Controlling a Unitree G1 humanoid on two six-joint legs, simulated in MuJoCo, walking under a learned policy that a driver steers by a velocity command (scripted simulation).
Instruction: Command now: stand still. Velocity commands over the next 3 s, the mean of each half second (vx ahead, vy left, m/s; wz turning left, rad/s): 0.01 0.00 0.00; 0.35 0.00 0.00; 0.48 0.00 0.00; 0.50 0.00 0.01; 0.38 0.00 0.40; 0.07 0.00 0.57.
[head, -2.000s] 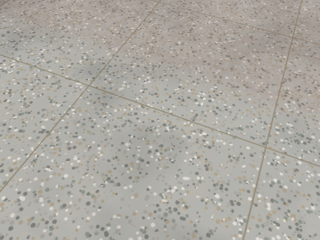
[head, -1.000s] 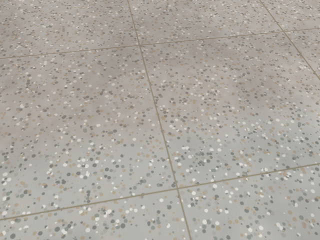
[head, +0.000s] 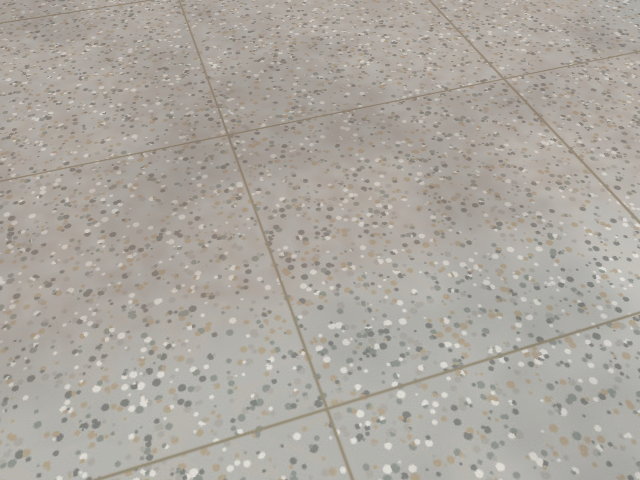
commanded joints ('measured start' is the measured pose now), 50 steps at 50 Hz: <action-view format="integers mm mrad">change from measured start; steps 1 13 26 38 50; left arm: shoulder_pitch -4 21 101 -31 -372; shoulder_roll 108 95 149 92 44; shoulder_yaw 19 7 24 21 -3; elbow -18 66 110 14 -126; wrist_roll -1 -5 -26 -50 -39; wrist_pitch -12 -13 -17 -115 -106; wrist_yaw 5 10 15 -22 -64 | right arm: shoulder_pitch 8 40 49 277 373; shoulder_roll -112 -94 -57 -96 -117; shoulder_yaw -21 -14 -5 -18 -14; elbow -18 43 52 77 71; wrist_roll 1 3 14 13 16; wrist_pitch -8 -5 -21 -126 -90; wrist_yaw -5 -11 -14 49 14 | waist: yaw -1 3 37 -31 -69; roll -7 -2 -105 90 103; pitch -19 -7 91 91 126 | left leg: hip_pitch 1 -7 -200 275 173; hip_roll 12 3 -63 283 188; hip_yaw -9 -2 66 -452 -63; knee -67 -72 103 -326 -389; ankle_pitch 124 121 -310 -203 336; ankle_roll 15 17 58 249 206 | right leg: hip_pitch -22 -25 -101 -704 -456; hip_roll -48 -41 -135 -99 -62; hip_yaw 47 33 194 39 -87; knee -98 -106 -218 666 89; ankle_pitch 146 141 -550 -55 299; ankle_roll -17 -15 -120 -68 -19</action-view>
